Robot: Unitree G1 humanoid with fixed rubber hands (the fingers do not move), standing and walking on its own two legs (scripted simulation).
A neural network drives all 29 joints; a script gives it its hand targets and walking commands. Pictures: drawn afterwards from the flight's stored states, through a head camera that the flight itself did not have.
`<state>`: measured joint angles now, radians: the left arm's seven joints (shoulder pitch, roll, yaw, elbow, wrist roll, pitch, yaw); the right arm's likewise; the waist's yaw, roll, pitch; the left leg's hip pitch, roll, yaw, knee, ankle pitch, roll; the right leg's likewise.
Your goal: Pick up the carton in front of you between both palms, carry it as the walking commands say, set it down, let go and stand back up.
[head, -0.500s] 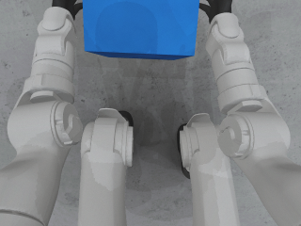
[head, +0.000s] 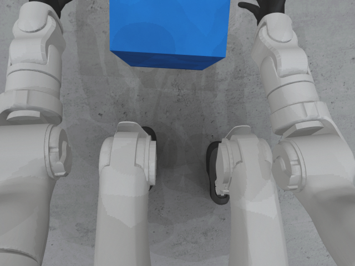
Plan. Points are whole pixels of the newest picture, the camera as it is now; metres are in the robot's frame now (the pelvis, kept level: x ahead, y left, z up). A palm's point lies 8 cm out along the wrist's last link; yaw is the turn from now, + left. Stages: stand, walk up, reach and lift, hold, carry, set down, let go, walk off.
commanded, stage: set down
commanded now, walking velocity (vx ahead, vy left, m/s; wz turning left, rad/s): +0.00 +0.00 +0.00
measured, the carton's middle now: (169, 17) +0.56 +0.07 -0.27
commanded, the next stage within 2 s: let go in 0.80 s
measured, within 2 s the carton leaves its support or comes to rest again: neither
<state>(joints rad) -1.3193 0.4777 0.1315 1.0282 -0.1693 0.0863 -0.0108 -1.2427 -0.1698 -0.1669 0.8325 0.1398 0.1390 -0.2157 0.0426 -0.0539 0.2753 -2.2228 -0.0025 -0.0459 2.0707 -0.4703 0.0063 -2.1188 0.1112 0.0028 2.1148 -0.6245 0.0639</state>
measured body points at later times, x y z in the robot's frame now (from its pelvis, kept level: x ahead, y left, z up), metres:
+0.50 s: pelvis +0.03 +0.01 +0.13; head +0.34 +0.05 +0.45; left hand +0.53 +0.29 +0.01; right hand +0.54 -0.11 +0.01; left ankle +0.14 +0.12 -0.36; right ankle +0.11 -0.12 -0.36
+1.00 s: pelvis +0.06 +0.02 +0.26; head +0.34 +0.06 +0.62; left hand +0.50 +0.30 +0.14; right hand +0.52 -0.12 +0.14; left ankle +0.13 +0.12 -0.36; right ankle +0.11 -0.12 -0.36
